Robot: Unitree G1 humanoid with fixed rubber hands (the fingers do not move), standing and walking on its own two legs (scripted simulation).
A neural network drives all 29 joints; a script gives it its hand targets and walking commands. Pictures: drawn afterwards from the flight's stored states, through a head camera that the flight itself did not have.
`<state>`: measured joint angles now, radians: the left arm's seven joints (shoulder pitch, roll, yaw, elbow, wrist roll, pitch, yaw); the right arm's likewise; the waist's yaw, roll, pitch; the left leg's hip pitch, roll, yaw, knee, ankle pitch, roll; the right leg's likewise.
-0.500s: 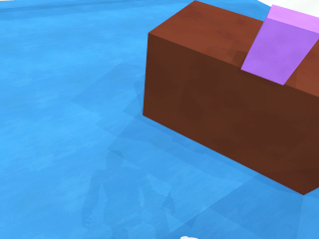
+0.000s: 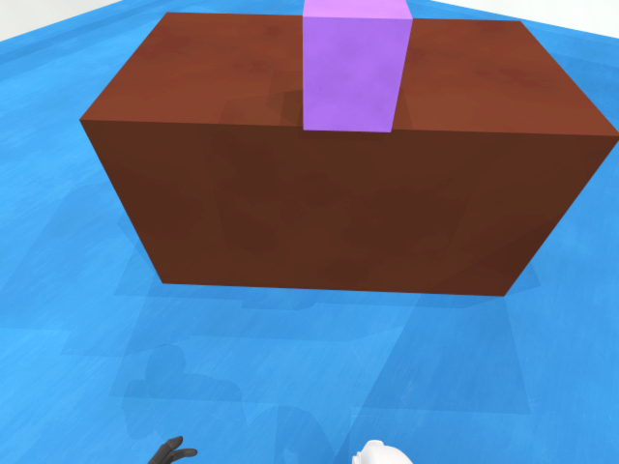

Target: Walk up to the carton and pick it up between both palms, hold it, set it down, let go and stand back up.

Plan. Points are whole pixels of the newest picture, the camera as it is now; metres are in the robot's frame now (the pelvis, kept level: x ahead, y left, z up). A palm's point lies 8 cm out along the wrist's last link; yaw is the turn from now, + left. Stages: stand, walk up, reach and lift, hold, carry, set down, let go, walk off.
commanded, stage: walk up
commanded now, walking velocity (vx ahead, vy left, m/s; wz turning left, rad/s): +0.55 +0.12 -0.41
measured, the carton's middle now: (350, 60) +0.93 -0.18 +0.08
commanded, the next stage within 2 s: none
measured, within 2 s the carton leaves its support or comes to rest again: neither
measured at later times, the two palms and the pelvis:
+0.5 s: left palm (141, 446) +0.21 +0.22 -0.09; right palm (446, 307) +0.39 -0.28 -0.13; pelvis +0.29 -0.03 +0.01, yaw -8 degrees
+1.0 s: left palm (178, 245) +0.59 +0.22 -0.13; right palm (402, 299) +0.41 -0.20 -0.12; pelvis +0.46 +0.01 +0.01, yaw -9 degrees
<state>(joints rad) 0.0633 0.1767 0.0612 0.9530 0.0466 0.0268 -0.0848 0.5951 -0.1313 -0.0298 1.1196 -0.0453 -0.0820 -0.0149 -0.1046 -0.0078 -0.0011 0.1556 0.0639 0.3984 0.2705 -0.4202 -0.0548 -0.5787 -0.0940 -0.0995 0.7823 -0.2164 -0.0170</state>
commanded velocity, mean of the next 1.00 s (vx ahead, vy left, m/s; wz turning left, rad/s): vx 0.23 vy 0.13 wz -0.17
